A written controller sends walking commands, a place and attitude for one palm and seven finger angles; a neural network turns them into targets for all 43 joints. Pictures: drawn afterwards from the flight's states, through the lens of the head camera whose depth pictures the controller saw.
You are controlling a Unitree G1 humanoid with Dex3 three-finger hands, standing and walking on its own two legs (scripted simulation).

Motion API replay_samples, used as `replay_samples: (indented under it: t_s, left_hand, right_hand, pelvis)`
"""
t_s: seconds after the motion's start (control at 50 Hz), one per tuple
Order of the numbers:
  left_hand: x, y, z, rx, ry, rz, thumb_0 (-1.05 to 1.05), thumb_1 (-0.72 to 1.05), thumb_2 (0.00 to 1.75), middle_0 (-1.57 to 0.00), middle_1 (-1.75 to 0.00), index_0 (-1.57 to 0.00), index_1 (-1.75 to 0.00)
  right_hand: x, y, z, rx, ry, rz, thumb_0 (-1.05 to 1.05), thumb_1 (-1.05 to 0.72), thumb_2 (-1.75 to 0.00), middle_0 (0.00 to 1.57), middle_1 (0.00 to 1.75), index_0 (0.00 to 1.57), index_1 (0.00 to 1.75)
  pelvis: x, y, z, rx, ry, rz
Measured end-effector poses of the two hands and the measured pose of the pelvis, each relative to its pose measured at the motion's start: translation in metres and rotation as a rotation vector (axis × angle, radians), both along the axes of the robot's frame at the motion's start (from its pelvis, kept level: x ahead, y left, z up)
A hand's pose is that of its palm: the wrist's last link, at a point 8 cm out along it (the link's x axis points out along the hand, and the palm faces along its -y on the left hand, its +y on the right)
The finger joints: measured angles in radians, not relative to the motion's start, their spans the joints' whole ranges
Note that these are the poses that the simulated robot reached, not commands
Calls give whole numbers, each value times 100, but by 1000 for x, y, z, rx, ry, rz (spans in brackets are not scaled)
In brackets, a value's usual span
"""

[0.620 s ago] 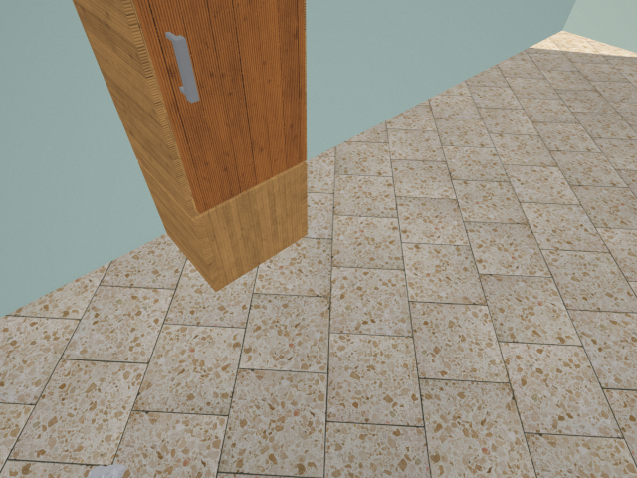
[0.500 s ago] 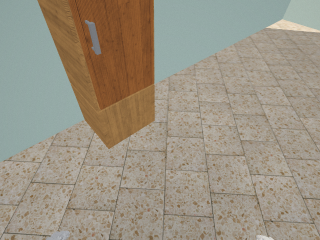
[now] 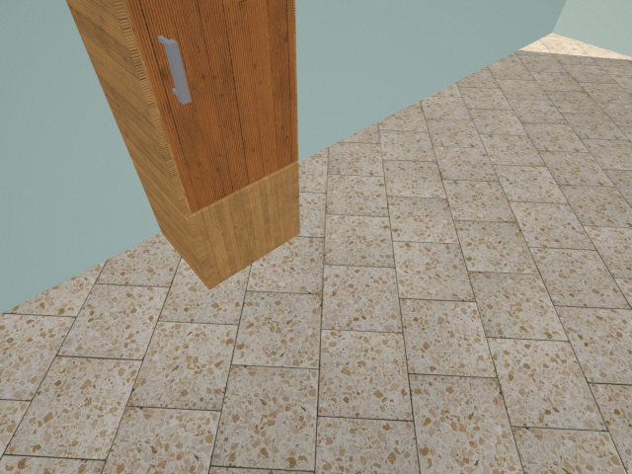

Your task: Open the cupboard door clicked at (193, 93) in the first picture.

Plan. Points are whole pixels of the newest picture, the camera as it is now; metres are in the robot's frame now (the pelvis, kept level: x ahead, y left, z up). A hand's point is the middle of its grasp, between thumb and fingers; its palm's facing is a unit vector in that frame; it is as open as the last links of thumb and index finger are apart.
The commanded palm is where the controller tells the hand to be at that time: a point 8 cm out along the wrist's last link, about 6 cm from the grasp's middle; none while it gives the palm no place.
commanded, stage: stand and wait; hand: left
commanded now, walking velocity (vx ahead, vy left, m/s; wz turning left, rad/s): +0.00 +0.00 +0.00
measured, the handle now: (173, 70) +0.89 +0.38 +0.09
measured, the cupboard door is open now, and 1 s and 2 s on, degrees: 0 0 0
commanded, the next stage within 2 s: look at it before walking up in 0.20 s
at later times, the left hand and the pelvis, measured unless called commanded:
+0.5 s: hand out of the picture +0.06 +0.24 -0.15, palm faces -0.04 -0.94 -0.33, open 7.4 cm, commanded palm none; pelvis -0.01 +0.00 +0.00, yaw +0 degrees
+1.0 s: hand out of the picture +0.05 +0.25 -0.16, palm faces -0.03 -0.94 -0.33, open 7.4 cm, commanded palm none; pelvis -0.01 +0.00 +0.00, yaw -1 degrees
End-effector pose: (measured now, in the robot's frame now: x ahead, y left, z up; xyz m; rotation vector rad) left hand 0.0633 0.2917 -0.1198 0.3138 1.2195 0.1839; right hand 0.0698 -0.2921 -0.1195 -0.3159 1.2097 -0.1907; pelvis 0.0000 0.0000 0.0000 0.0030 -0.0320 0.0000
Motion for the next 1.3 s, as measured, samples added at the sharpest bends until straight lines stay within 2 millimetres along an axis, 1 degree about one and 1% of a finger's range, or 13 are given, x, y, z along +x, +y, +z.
replay_samples:
  t_s: [0.14,0.38,0.68,0.84,1.04,1.1,1.18,1.24,1.3]
  left_hand:
    - [-2,0,3,6,-5,-5,1,91,90,-20,-30,-20,-30]
    - [0,-5,6,2,-34,-17,1,91,90,-20,-30,-20,-30]
    - [-13,-4,2,-8,-2,-9,1,91,90,-20,-30,-20,-30]
    - [-18,-2,1,-6,14,-3,1,91,90,-20,-30,-20,-30]
    - [-16,0,0,-1,14,-5,1,91,90,-20,-30,-20,-30]
    - [-16,-7,-6,-10,34,-20,1,91,90,-20,-30,-20,-29]
    - [-17,-21,-15,-36,59,-54,1,91,90,-20,-30,-20,-29]
    - [-18,-36,-21,-49,70,-75,1,91,90,-20,-30,-20,-29]
    - [-21,-54,-26,-55,65,-92,1,91,90,-20,-30,-20,-29]
  right_hand:
    - [-11,-2,-1,5,10,-10,1,-91,-90,20,30,21,30]
    - [-17,0,-1,18,-4,-10,1,-91,-90,20,30,21,30]
    - [-26,0,0,11,19,-12,1,-91,-90,20,30,21,30]
    - [-25,2,0,11,23,-12,1,-91,-90,20,30,21,30]
    - [-18,5,0,9,-9,-24,1,-91,-90,20,30,21,30]
    - [-22,11,-4,22,-30,-55,0,-91,-90,20,30,21,30]
    - [-36,20,-15,59,-41,-103,0,-91,-90,20,30,21,30]
    - [-50,23,-28,94,-36,-142,0,-91,-90,20,30,21,30]
    - [-63,19,-45,127,-26,-175,0,-90,-90,20,30,21,30]
  pelvis:
    - [-5,-2,1,1,-4,-4]
    - [-12,-3,2,0,-7,-6]
    - [-15,-1,2,-2,-4,-5]
    - [-15,0,3,-2,-3,-4]
    - [-16,2,1,-2,-2,-30]
    - [-18,2,-2,2,3,-62]
    - [-23,-1,-9,17,9,-101]
    - [-28,-7,-16,34,3,-142]
    - [-30,-16,-25,25,-2,-175]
